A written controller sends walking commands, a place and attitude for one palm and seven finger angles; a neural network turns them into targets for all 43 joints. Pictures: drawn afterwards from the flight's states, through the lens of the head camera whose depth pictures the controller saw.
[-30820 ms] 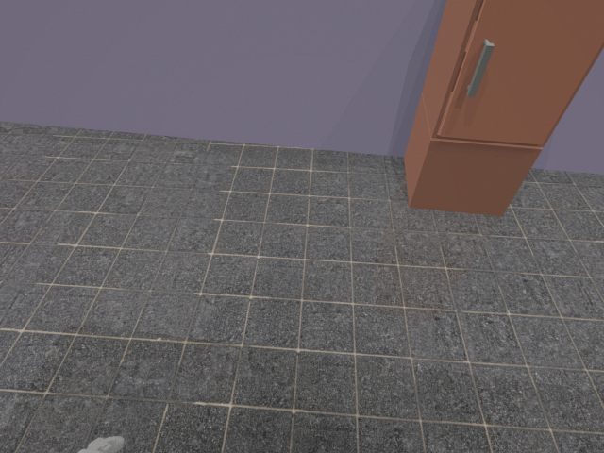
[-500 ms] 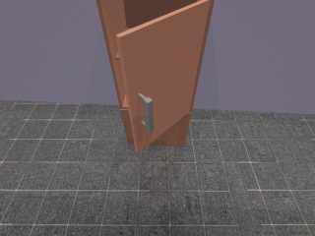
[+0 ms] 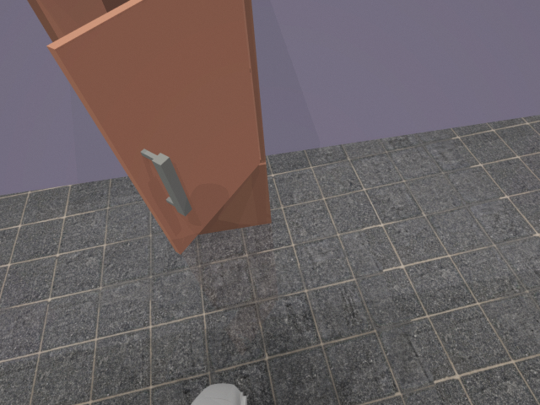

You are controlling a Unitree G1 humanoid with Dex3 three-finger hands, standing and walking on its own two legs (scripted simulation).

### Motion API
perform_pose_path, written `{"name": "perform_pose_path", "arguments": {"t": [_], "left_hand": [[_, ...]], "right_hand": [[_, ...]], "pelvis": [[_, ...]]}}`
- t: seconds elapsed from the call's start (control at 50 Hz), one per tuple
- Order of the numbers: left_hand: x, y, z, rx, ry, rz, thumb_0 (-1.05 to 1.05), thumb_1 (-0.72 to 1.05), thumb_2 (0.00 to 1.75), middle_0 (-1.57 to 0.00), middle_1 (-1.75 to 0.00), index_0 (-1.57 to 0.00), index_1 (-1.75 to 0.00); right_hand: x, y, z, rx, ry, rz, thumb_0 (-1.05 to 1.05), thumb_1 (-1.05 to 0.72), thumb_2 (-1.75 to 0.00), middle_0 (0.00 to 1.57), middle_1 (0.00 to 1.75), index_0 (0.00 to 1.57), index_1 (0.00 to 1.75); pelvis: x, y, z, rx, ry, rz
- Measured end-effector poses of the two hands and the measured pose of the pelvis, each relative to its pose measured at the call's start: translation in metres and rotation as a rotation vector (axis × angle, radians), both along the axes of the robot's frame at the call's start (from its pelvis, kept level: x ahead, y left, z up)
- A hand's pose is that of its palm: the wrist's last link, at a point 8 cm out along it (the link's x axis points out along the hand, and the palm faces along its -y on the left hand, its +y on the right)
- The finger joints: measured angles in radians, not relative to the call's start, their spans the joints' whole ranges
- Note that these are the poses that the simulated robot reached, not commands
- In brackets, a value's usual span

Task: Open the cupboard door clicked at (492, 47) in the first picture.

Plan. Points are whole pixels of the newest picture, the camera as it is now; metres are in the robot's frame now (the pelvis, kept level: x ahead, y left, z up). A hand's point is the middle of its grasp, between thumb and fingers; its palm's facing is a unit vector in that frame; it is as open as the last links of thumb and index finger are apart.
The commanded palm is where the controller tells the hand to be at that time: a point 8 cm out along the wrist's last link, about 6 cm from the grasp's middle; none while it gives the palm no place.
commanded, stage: walk to a spot facing it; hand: left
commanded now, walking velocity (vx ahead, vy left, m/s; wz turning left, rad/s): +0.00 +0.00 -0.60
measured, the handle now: (166, 183) +0.51 +0.27 -0.05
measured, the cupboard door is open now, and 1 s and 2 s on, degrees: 48 48 48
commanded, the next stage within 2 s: none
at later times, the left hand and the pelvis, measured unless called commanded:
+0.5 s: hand (145, 401) +0.13 +0.24 -0.17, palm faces -0.19 -0.95 -0.23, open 7.3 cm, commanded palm none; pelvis +0.03 +0.04 +0.00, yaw -17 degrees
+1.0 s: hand (234, 332) +0.24 +0.10 -0.15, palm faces -0.59 -0.76 -0.27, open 7.3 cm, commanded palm none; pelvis +0.04 +0.00 +0.01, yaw -37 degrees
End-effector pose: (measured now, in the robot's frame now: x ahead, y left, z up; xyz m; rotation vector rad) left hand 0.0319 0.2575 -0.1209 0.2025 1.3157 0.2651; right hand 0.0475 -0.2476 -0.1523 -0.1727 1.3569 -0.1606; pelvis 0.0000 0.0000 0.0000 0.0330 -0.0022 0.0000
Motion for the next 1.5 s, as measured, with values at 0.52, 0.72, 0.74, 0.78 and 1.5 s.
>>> {"name": "perform_pose_path", "arguments": {"t": [0.52,0.72,0.74,0.78,1.5], "left_hand": [[0.112,0.032,-0.017,-0.069,-0.002,-0.298,0.00,0.91,0.90,-0.20,-0.30,-0.20,-0.30],[0.192,-0.009,-0.006,-0.082,-0.047,-0.525,0.00,0.91,0.90,-0.20,-0.30,-0.20,-0.30],[0.200,-0.018,-0.006,-0.082,-0.051,-0.554,0.00,0.91,0.90,-0.20,-0.30,-0.20,-0.30],[0.214,-0.040,-0.005,-0.079,-0.067,-0.610,0.00,0.91,0.90,-0.20,-0.30,-0.20,-0.30],[0.344,-0.204,-0.009,-0.163,-0.010,-1.024,0.00,0.91,0.90,-0.20,-0.30,-0.20,-0.30]], "right_hand": [[0.024,0.024,0.048,-0.126,-0.211,-0.181,0.01,-0.90,-0.90,0.20,0.30,0.20,0.29],[-0.081,0.036,0.042,-0.107,-0.036,-0.405,0.01,-0.90,-0.90,0.21,0.30,0.20,0.30],[-0.092,0.036,0.039,-0.101,-0.025,-0.432,0.01,-0.90,-0.90,0.21,0.30,0.20,0.30],[-0.113,0.035,0.031,-0.087,-0.003,-0.486,0.01,-0.90,-0.90,0.21,0.30,0.20,0.30],[-0.124,0.086,0.046,-0.050,0.047,-0.957,0.01,-0.90,-0.90,0.20,0.30,0.20,0.29]], "pelvis": [[0.031,0.042,0.006,-0.053,0.042,-0.302],[0.038,0.036,0.010,-0.065,0.039,-0.459],[0.038,0.033,0.008,-0.060,0.038,-0.475],[0.038,0.026,0.004,-0.050,0.034,-0.506],[0.132,-0.042,0.013,-0.040,0.058,-0.958]]}}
